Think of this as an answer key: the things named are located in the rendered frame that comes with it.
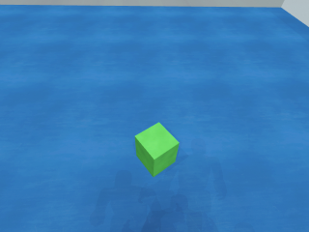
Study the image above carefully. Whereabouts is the carton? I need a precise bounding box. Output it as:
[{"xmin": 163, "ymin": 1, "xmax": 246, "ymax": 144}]
[{"xmin": 134, "ymin": 122, "xmax": 180, "ymax": 177}]

